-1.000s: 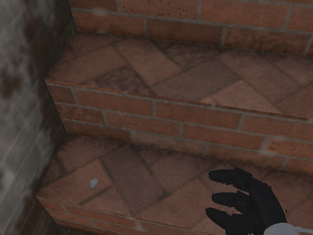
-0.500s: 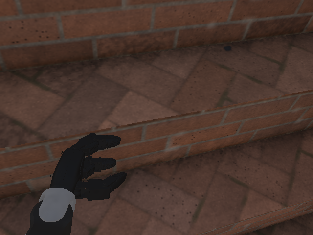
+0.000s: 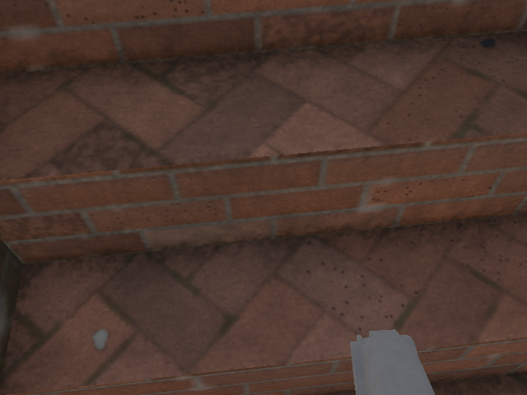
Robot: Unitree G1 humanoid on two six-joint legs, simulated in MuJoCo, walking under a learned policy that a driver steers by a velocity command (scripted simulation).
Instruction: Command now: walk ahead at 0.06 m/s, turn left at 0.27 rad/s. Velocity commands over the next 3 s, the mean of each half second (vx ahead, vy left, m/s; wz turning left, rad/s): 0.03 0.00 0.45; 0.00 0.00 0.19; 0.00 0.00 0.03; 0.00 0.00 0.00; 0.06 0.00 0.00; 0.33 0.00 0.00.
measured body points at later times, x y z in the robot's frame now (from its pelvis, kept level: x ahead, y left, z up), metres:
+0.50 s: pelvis -0.12 -0.09 -0.05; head -0.16 -0.10 +0.40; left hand -0.19 +0.15 -0.18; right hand +0.15 -0.21 -0.11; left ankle -0.11 +0.02 -0.77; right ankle -0.10 -0.24 -0.64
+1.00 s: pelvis -0.33 -0.17 -0.32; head -0.36 -0.15 +0.12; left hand -0.18 +0.07 -0.41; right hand -0.23 -0.38 -0.44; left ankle -0.35 -0.08 -1.02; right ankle -0.35 -0.32 -0.77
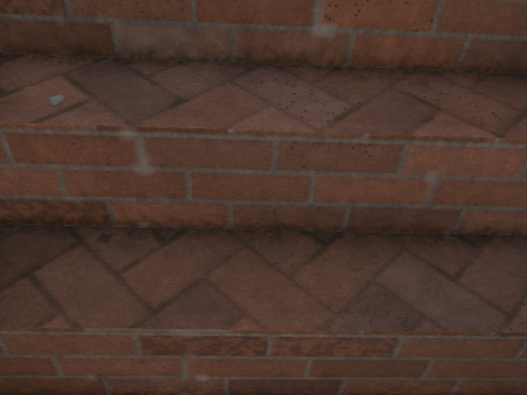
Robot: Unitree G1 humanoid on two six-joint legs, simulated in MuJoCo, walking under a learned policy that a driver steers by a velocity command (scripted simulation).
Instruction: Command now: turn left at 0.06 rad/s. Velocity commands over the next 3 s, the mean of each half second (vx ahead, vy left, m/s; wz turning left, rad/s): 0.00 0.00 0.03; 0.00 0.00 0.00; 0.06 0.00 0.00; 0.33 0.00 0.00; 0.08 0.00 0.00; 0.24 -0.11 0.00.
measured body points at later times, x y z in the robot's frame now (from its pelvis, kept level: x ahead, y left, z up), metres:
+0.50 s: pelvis -0.20 -0.03 -0.21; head -0.21 -0.04 +0.24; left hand -0.09 +0.17 -0.32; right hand -0.10 -0.24 -0.35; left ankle -0.19 +0.11 -0.93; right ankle -0.20 -0.10 -0.93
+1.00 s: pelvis -0.33 +0.01 -0.36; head -0.35 +0.02 +0.09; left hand -0.06 +0.20 -0.34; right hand -0.29 -0.27 -0.47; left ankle -0.39 +0.11 -1.08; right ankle -0.23 -0.11 -0.92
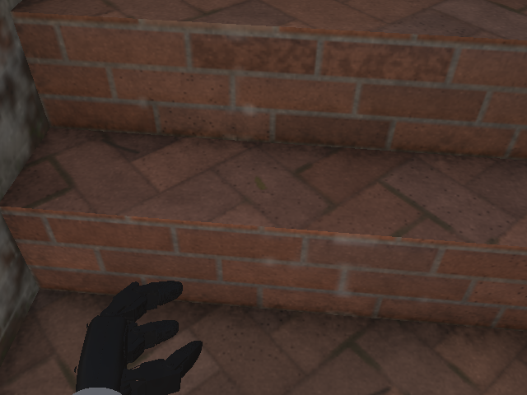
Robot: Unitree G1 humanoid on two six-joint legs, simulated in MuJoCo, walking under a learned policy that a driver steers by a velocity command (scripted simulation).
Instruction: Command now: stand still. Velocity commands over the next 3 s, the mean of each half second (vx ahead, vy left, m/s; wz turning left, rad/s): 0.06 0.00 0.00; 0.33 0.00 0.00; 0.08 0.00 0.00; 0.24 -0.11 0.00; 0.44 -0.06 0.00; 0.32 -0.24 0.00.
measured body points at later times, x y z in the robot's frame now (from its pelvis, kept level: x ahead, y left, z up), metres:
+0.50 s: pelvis -0.12 +0.00 -0.12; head -0.12 +0.00 +0.33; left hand +0.04 +0.23 -0.21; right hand +0.04 -0.22 -0.21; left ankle -0.09 +0.10 -0.82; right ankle -0.19 -0.14 -0.64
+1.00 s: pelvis -0.24 -0.01 -0.32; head -0.19 +0.00 +0.13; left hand -0.24 +0.26 -0.46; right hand -0.05 -0.16 -0.42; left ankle -0.19 +0.11 -0.81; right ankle -0.33 -0.18 -1.05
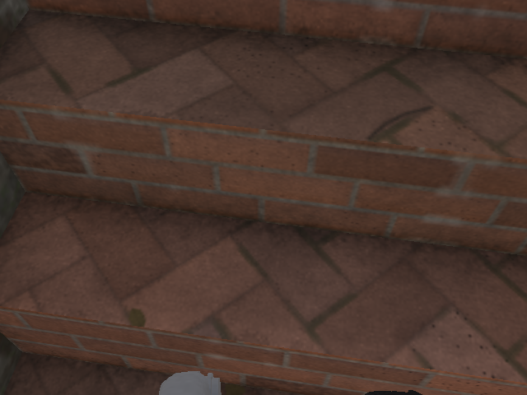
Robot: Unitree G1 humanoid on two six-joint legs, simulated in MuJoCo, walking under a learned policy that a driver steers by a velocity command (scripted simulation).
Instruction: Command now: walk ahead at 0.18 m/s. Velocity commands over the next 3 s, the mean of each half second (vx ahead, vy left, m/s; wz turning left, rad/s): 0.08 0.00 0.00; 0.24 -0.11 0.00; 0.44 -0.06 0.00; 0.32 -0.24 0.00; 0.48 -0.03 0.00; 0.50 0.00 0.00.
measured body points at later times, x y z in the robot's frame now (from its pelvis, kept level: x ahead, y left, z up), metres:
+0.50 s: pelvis -0.15 +0.15 -0.06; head -0.22 +0.18 +0.38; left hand -0.01 +0.37 -0.16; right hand -0.01 -0.10 -0.13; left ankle -0.22 +0.31 -0.59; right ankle -0.06 +0.01 -0.73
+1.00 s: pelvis -0.45 +0.28 -0.36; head -0.47 +0.31 +0.09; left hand -0.39 +0.52 -0.50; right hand -0.22 +0.08 -0.40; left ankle -0.54 +0.37 -0.92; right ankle -0.33 +0.16 -0.98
